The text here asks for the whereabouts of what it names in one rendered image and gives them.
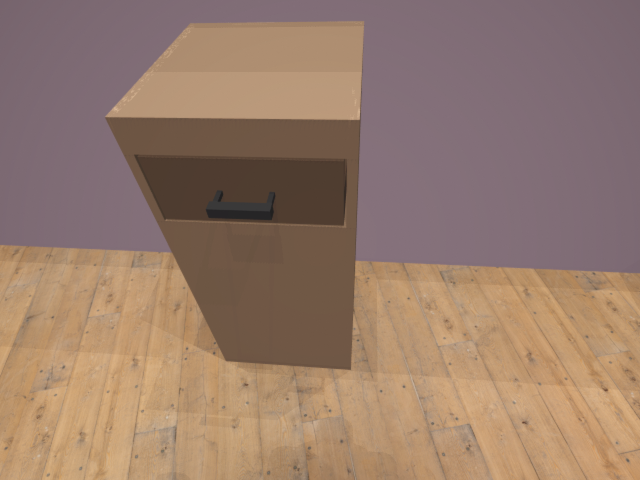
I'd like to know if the cabinet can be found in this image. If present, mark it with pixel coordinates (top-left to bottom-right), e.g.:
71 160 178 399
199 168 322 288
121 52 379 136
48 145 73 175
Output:
105 21 364 370

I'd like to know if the handle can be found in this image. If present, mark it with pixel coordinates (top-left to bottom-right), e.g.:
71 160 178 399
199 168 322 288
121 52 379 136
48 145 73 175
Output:
206 190 275 220

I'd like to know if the drawer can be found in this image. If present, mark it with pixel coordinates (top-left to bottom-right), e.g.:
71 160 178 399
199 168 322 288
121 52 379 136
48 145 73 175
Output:
138 155 347 226

